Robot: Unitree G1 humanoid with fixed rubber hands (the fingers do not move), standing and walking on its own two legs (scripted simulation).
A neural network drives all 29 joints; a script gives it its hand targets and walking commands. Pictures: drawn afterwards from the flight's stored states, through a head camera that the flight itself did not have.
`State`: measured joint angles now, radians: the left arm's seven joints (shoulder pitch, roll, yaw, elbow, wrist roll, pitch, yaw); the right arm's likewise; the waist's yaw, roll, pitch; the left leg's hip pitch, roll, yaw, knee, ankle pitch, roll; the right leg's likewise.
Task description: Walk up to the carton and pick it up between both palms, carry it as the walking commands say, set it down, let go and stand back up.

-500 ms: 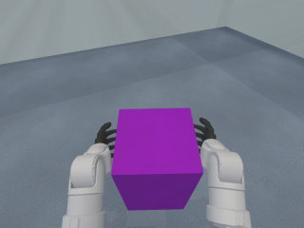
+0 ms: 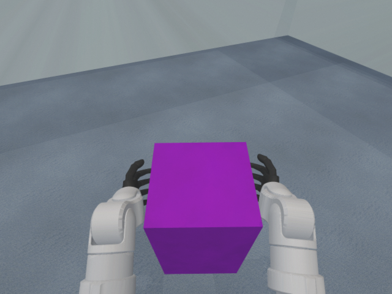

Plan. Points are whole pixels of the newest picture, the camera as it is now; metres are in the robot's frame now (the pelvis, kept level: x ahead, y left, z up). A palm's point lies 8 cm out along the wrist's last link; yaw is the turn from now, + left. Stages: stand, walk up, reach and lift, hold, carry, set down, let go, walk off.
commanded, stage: carry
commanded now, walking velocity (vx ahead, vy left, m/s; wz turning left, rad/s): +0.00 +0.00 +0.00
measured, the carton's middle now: (200, 216) +0.30 +0.00 +0.02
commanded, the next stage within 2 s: hold in 0.52 s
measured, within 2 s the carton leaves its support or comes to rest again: neither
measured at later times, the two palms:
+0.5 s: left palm (133, 197) +0.29 +0.13 +0.09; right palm (267, 193) +0.30 -0.13 +0.10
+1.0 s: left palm (141, 213) +0.28 +0.12 +0.06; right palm (271, 206) +0.29 -0.14 +0.07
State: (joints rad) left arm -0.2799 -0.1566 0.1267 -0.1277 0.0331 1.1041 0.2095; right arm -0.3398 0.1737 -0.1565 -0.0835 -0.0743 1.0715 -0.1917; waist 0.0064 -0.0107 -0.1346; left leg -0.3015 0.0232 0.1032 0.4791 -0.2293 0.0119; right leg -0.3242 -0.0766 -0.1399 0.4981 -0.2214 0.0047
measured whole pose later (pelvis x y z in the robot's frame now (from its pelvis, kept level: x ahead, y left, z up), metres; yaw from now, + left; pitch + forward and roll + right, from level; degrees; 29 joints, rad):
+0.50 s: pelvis +0.00 +0.00 +0.00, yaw +0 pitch +3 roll +0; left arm -0.28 -0.16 0.13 -0.08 0.05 1.09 0.20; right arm -0.33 0.17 -0.15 -0.04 -0.09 1.06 -0.18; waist 0.01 -0.01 -0.14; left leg -0.30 0.03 0.11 0.49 -0.24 0.01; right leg -0.32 -0.07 -0.14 0.50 -0.22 0.00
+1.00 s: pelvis -0.02 -0.02 +0.00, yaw +3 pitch -8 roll +1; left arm -0.34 -0.17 0.23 0.32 0.27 0.76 0.02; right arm -0.41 0.20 -0.26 0.34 -0.30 0.77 -0.06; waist -0.03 -0.02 0.03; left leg -0.07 0.01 0.04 0.38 -0.17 0.00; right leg -0.09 0.00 0.03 0.43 -0.20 0.00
